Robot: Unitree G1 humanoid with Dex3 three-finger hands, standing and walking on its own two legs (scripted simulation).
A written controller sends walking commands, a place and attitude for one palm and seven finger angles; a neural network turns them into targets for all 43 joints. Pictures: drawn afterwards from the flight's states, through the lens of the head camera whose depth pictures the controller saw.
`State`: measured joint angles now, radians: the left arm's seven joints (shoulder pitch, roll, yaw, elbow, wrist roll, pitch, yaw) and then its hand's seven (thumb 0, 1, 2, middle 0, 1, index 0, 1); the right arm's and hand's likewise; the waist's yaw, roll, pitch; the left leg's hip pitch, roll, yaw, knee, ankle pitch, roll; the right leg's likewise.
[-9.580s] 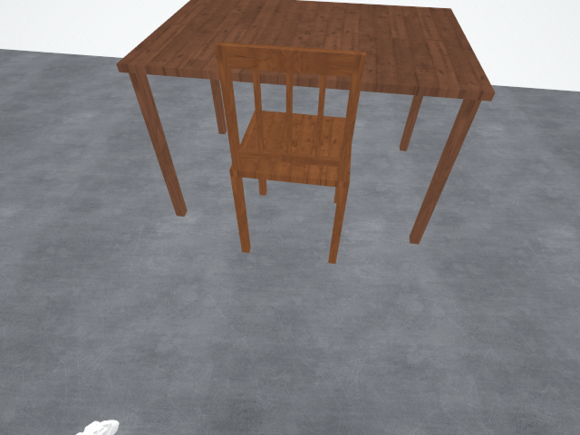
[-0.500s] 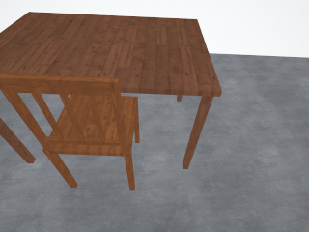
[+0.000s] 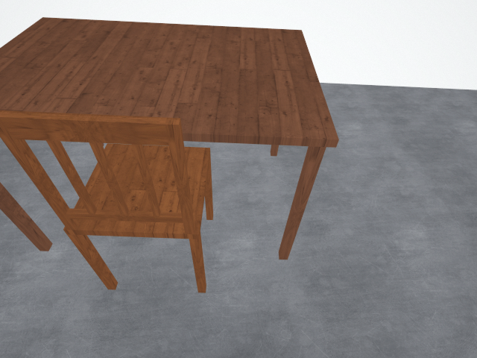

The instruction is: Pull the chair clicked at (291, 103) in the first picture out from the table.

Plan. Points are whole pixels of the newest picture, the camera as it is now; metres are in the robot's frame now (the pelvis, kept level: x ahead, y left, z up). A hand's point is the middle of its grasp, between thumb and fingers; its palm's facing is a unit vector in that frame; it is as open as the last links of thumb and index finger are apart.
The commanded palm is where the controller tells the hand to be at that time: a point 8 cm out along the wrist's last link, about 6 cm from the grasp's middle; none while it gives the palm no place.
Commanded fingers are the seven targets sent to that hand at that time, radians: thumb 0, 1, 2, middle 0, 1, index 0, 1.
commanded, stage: look again from close up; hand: left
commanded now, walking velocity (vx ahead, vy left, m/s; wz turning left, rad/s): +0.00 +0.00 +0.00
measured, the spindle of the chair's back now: (111, 181) +0.52 +0.36 -0.08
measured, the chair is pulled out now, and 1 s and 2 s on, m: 0.00 0.00 0.00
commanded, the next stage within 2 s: shuffle to correct the standing spot in 0.62 s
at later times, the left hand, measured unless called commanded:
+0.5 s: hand out of the picture -0.02 +0.15 -0.18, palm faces +0.06 -0.99 -0.14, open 7.4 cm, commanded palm none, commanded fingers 0.00 0.90 0.90 -0.20 -0.30 -0.20 -0.30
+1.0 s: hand out of the picture -0.01 +0.14 -0.18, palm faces +0.09 -0.99 -0.13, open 7.4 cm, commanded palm none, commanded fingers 0.00 0.90 0.90 -0.20 -0.30 -0.20 -0.30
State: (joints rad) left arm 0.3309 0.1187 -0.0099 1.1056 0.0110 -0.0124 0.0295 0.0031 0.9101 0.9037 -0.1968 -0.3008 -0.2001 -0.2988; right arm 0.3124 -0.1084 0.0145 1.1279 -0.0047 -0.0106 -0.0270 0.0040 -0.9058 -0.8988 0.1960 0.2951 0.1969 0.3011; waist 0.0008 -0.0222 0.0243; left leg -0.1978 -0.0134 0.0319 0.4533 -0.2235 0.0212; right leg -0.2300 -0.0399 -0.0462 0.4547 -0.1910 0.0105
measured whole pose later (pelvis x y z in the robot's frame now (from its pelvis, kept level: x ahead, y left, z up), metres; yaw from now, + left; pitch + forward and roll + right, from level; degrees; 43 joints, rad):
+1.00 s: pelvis +0.03 -0.01 -0.01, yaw +1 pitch +0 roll +0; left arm 0.40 0.12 0.03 1.09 0.02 -0.01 0.01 0.00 0.91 0.90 -0.20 -0.30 -0.20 -0.30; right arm 0.38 -0.10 0.00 1.12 -0.02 0.00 -0.02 0.00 -0.91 -0.90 0.20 0.30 0.20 0.30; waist 0.01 -0.02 0.00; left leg -0.22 0.01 0.01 0.55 -0.32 0.01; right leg -0.25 -0.02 -0.06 0.55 -0.29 -0.02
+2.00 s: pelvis +0.09 -0.03 +0.00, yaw +3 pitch -2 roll +1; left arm 0.31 0.14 0.00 1.08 0.01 0.00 0.03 0.01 0.92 0.90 -0.20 -0.30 -0.20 -0.30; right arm 0.20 -0.17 -0.02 1.06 -0.01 0.01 -0.03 0.00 -0.93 -0.90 0.20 0.30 0.20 0.30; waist 0.01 0.00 0.03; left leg -0.24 0.03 0.10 0.44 -0.18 0.00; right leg -0.17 -0.01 -0.05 0.49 -0.29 -0.02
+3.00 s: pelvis +0.07 +0.02 +0.00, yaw +2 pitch -2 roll +0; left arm 0.32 0.20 -0.01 1.04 0.02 0.00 0.03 0.00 0.91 0.90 -0.20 -0.30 -0.20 -0.30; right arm 0.23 -0.21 -0.01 1.05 -0.01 0.00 -0.01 0.00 -0.90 -0.90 0.20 0.30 0.20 0.30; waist 0.00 0.01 0.05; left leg -0.25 -0.02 0.14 0.44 -0.17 0.08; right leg -0.18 -0.06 -0.01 0.46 -0.25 0.05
